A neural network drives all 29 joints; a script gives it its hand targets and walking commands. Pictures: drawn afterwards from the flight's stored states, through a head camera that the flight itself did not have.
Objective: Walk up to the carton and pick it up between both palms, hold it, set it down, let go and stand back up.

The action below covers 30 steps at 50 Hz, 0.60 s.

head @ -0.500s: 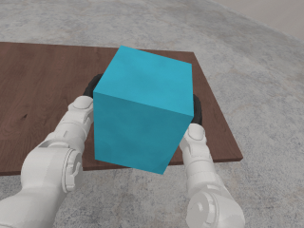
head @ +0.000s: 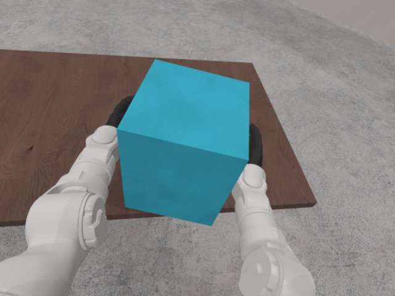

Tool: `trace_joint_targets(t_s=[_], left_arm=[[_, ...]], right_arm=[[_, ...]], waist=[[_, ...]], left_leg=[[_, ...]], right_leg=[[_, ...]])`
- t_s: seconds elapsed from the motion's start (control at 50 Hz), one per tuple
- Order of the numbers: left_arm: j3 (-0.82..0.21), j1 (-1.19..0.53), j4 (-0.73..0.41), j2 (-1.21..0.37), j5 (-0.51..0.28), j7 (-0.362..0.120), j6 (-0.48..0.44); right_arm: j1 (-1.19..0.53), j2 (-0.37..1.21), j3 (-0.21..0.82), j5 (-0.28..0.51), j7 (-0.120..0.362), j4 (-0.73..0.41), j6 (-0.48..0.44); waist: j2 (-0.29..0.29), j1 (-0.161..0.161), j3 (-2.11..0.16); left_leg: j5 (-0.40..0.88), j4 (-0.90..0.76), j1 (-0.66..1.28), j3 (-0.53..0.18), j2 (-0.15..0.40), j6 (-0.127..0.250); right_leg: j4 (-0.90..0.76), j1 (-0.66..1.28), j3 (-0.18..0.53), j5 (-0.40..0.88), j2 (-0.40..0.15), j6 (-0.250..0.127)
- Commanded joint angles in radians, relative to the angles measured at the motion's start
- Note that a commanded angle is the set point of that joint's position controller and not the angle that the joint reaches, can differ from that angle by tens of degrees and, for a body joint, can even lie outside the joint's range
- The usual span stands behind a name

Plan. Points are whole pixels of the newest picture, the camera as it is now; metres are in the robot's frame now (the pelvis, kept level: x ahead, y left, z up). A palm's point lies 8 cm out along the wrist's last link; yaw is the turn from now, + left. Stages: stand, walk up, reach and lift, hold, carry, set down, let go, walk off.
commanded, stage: set down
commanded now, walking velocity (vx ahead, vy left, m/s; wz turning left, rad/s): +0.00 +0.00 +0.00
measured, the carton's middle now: (184, 147) +0.40 -0.03 +0.07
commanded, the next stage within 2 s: none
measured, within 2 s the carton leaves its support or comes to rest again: neither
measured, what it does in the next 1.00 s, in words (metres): stands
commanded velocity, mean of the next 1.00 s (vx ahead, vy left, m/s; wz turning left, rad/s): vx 0.00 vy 0.00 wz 0.00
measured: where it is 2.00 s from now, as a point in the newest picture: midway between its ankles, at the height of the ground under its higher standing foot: outside the picture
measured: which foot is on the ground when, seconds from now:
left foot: down 0.00-1.00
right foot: down 0.00-1.00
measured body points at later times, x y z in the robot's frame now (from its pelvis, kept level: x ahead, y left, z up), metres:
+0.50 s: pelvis +0.00 +0.00 -0.01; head +0.07 +0.05 +0.43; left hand +0.48 +0.11 +0.04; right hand +0.37 -0.18 +0.02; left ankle +0.01 +0.10 -0.75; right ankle -0.01 -0.12 -0.75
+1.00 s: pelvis -0.03 +0.01 -0.01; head +0.04 +0.06 +0.43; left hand +0.42 +0.16 +0.04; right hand +0.33 -0.17 +0.04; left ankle +0.01 +0.10 -0.75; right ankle -0.01 -0.12 -0.75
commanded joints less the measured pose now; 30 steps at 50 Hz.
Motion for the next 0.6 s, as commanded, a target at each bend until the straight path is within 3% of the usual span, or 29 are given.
trace_joint_targets(t_s=[0.0,0.08,0.14,0.18,0.22,0.26,0.32,0.4,0.46,0.48,0.5,0.52,0.58], left_arm=[[0.038,-0.627,-0.174,-0.436,0.118,-0.129,-0.086],[0.041,-0.61,-0.185,-0.309,0.109,-0.097,-0.099],[0.029,-0.564,-0.2,-0.128,0.064,-0.044,-0.096],[-0.018,-0.527,-0.242,0.077,-0.016,0.016,-0.097],[-0.121,-0.573,-0.296,0.142,-0.126,0.07,-0.09],[-0.203,-0.574,-0.296,0.14,-0.216,0.094,-0.084],[-0.245,-0.569,-0.29,0.174,-0.28,0.105,-0.076],[-0.284,-0.546,-0.372,0.202,-0.316,0.117,-0.054],[-0.293,-0.556,-0.41,0.212,-0.333,0.116,-0.029],[-0.283,-0.51,-0.437,0.219,-0.331,0.114,-0.022],[-0.307,-0.511,-0.447,0.208,-0.342,0.115,-0.013],[-0.274,-0.419,-0.501,0.215,-0.324,0.106,0.002],[-0.254,-0.435,-0.55,0.247,-0.324,0.102,0.017]], right_arm=[[-0.642,0.326,0.156,-0.096,0.086,0.042,-0.049],[-0.599,0.204,0.125,-0.087,0.06,0.064,-0.057],[-0.553,0.002,0.117,-0.03,0.015,0.069,-0.066],[-0.513,-0.206,0.138,0.053,-0.039,0.088,-0.074],[-0.558,-0.298,0.16,0.136,-0.087,0.062,-0.091],[-0.585,-0.281,0.216,0.21,-0.115,0.02,-0.09],[-0.602,-0.29,0.311,0.306,-0.129,-0.031,-0.07],[-0.597,-0.337,0.373,0.405,-0.154,-0.084,-0.058],[-0.588,-0.371,0.396,0.449,-0.163,-0.112,-0.047],[-0.548,-0.37,0.422,0.466,-0.164,-0.146,-0.052],[-0.556,-0.381,0.419,0.473,-0.166,-0.157,-0.054],[-0.46,-0.362,0.461,0.492,-0.169,-0.21,-0.068],[-0.449,-0.376,0.463,0.505,-0.175,-0.235,-0.061]], waist=[[0.183,-0.026,-0.527],[0.175,-0.028,-0.512],[0.189,-0.036,-0.532],[0.208,-0.047,-0.543],[0.233,-0.086,-0.662],[0.221,-0.093,-0.748],[0.218,-0.059,-0.864],[0.283,-0.051,-0.959],[0.308,-0.061,-0.974],[0.301,-0.044,-0.995],[0.312,-0.053,-0.994],[0.315,-0.026,-1.015],[0.307,-0.027,-0.988]], left_leg=[[0.181,-0.033,0.076,0.103,0.003,-0.075],[0.182,-0.032,0.082,0.102,0.01,-0.078],[0.206,-0.014,0.104,0.096,0.013,-0.084],[0.216,0.004,0.107,0.093,0.018,-0.088],[0.27,0.052,0.115,0.077,0.026,-0.107],[0.311,0.113,0.09,0.074,0.027,-0.108],[0.36,0.166,0.085,0.078,0.033,-0.112],[0.492,0.234,0.165,0.068,0.045,-0.138],[0.532,0.251,0.209,0.064,0.048,-0.147],[0.577,0.263,0.233,0.07,0.045,-0.146],[0.579,0.262,0.238,0.067,0.046,-0.152],[0.632,0.269,0.268,0.071,0.039,-0.15],[0.644,0.269,0.251,0.077,0.033,-0.144]], right_leg=[[0.033,0.229,0.084,0.36,0.054,0.048],[0.031,0.207,0.078,0.334,0.057,0.051],[0.035,0.181,0.073,0.346,0.059,0.048],[0.04,0.155,0.074,0.36,0.06,0.048],[0.059,0.083,0.07,0.399,0.076,0.041],[0.086,0.011,0.076,0.45,0.082,0.034],[0.119,0.0,0.086,0.49,0.072,0.032],[0.141,-0.056,0.092,0.525,0.077,0.029],[0.137,-0.113,0.086,0.506,0.084,0.027],[0.138,-0.1,0.085,0.535,0.091,0.033],[0.135,-0.121,0.08,0.526,0.094,0.034],[0.136,-0.075,0.094,0.584,0.094,0.04],[0.128,-0.071,0.095,0.6,0.101,0.047]])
